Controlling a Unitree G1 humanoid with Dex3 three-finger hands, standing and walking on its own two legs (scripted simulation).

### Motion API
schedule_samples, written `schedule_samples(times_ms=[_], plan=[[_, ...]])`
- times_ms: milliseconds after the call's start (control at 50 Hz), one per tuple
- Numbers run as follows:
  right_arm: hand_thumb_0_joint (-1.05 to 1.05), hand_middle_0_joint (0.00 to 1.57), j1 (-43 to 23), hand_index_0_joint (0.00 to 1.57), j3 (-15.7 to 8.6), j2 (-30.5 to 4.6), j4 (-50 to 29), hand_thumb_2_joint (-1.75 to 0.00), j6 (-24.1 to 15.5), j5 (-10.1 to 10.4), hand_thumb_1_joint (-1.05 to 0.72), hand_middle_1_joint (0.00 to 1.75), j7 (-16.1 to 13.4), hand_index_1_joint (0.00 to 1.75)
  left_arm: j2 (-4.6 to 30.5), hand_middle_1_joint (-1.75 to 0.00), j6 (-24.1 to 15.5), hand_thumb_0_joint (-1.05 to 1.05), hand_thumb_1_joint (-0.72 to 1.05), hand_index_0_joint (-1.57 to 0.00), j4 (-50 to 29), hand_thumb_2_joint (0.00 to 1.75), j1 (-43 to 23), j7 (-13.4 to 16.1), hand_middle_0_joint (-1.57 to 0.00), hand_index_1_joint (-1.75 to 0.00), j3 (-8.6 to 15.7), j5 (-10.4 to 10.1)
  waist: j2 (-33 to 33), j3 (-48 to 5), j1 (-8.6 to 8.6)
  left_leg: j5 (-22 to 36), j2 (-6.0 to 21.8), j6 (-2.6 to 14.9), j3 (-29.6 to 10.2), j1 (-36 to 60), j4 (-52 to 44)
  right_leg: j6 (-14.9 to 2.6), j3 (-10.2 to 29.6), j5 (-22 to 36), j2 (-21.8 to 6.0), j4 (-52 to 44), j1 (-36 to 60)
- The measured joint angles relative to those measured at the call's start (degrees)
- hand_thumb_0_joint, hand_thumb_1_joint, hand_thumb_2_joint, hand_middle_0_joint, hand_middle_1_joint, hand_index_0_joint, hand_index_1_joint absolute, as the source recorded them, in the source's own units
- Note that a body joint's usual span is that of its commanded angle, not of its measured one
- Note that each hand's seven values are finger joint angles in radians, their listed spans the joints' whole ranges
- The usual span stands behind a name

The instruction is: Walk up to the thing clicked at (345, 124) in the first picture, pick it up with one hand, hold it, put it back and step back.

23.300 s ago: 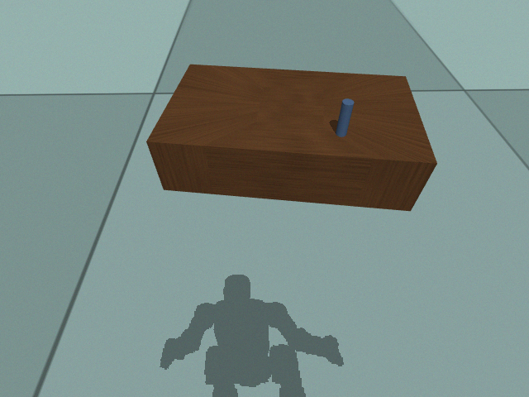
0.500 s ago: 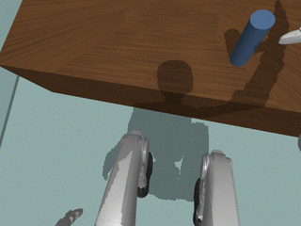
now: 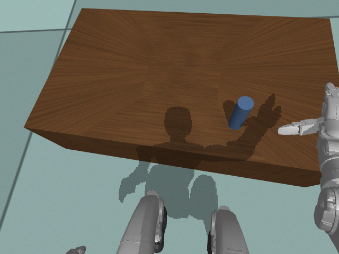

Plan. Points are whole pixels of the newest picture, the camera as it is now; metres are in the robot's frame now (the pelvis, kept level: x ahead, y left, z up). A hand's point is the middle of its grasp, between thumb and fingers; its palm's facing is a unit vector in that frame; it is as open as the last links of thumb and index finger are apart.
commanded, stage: home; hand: right
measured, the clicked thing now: (239, 114) +0.54 -0.16 -0.23
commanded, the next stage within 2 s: none
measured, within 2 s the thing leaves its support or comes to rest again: neither
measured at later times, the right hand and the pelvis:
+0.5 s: hand (289, 189) +0.26 -0.19 +0.01, palm faces +0.16 +0.95 -0.29, open 17.0 cm; pelvis +0.05 +0.01 +0.08, yaw -2 degrees
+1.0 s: hand (287, 225) +0.20 -0.17 +0.02, palm faces +0.16 +0.95 -0.26, open 17.4 cm; pelvis +0.03 +0.01 +0.08, yaw -2 degrees
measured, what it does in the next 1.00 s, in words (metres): rises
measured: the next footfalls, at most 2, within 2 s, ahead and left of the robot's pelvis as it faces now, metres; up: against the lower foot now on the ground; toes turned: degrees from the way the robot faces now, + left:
none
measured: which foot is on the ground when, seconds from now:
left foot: down 0.00-1.00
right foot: down 0.00-1.00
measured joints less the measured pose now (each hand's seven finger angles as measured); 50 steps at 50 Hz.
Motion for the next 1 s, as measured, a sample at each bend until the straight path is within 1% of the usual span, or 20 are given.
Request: schedule_samples(times_ms=[100,160,220,340,480,560,620,700,800,1000], plan=[[-0.01,0.07,12.0,0.07,2.9,7.0,-8.4,-0.09,1.5,2.6,0.49,0.06,-1.7,0.06,-0.9,-0.29,-0.3,0.01,0.91,-0.2,0.0,0.9,0.1,1.7,-0.21,-0.29,-0.2,-0.9,0.4,0.5,-0.87,1.2,-0.3,0.14,0.2,9.7,-7.1,0.16,-0.3,1.7,-0.3,-7.6,9.7],[-0.01,0.07,18.5,0.07,4.6,10.2,-12.8,-0.09,2.1,3.9,0.48,0.06,-3.3,0.06,-1.7,-0.29,-0.8,0.01,0.91,-0.2,0.1,0.9,-0.1,3.1,-0.21,-0.29,-0.3,-1.0,0.6,0.7,-1.65,1.8,-0.4,0.21,0.3,15.2,-10.8,0.23,-0.4,2.7,-0.4,-11.7,15.3],[-0.01,0.07,24.2,0.07,6.7,12.6,-16.8,-0.1,2.7,5.1,0.47,0.06,-4.6,0.06,-2.3,-0.29,-1.6,0.01,0.91,-0.2,0.1,0.9,-0.5,4.2,-0.21,-0.29,-0.4,-0.9,0.4,1.0,-2.72,2.2,-0.4,0.3,0.5,20.2,-14.1,0.34,-0.5,3.5,-0.4,-15.4,20.3],[-0.01,0.07,35.0,0.07,11.2,15.8,-25.1,-0.11,4.5,6.7,0.46,0.06,-5.9,0.07,-3.1,-0.29,-2.6,0.01,0.91,-0.2,-0.1,0.9,-2.0,5.7,-0.21,-0.29,-0.3,-0.8,-0.4,1.3,-4.79,2.7,-0.2,0.33,0.5,28.5,-18.7,0.48,-0.7,4.8,-0.1,-21.3,29.0],[0.0,0.07,49.9,0.07,16.5,19.0,-39.2,-0.11,7.5,8.0,0.46,0.06,-6.0,0.07,-3.9,-0.29,-3.6,0.01,0.91,-0.2,-2.2,0.9,-4.2,6.9,-0.21,-0.29,-0.4,-1.2,-1.3,1.1,-6.61,2.7,-0.1,0.36,0.4,35.3,-21.8,0.56,-1.1,5.7,-0.1,-25.8,36.3],[0.0,0.07,58.4,0.07,18.7,20.5,-47.4,-0.1,9.0,8.3,0.47,0.06,-5.8,0.06,-4.3,-0.29,-4.8,0.01,0.91,-0.2,-3.9,0.9,-5.7,7.5,-0.21,-0.29,-0.7,-1.2,-1.2,1.2,-7.38,2.6,-0.2,0.44,0.6,37.6,-22.5,0.68,-1.0,5.9,-0.2,-26.9,38.7],[0.0,0.07,63.0,0.07,19.7,21.0,-51.8,-0.09,10.3,8.4,0.48,0.06,-5.7,0.06,-4.4,-0.29,-5.8,0.01,0.9,-0.2,-5.1,0.9,-6.8,7.9,-0.21,-0.29,-0.8,-1.0,-1.1,1.6,-7.89,2.5,-0.2,0.58,0.9,38.5,-22.5,0.84,-0.6,5.9,-0.2,-26.9,39.5],[0.0,0.07,66.0,0.07,19.8,20.8,-55.1,-0.08,11.6,8.2,0.5,0.06,-5.8,0.06,-4.2,-0.29,-7.3,0.01,0.9,-0.2,-6.3,0.9,-7.4,8.3,-0.21,-0.29,-0.9,-0.5,-0.8,2.2,-8.33,2.4,0.0,0.72,1.4,39.1,-22.1,0.99,-0.1,6.0,-0.1,-26.5,39.9],[-0.01,0.06,65.8,0.06,19.2,20.3,-56.3,-0.07,12.6,7.6,0.52,0.05,-6.0,0.06,-3.9,-0.29,-9.0,0.01,0.9,-0.2,-6.7,0.9,-6.9,8.6,-0.21,-0.29,-0.8,0.0,-0.6,2.7,-8.36,2.4,0.2,0.78,1.6,39.0,-21.6,1.04,0.2,6.1,0.1,-25.9,39.6],[-0.01,0.06,65.5,0.06,19.0,21.0,-57.5,-0.07,12.9,7.2,0.53,0.05,-5.9,0.05,-4.0,-0.3,-10.9,0.01,0.9,-0.2,-6.0,0.9,-3.3,7.8,-0.21,-0.3,-0.8,0.3,-0.6,2.7,-7.34,3.2,0.0,0.57,0.9,38.2,-21.4,0.79,-0.5,6.3,0.0,-25.2,39.0]])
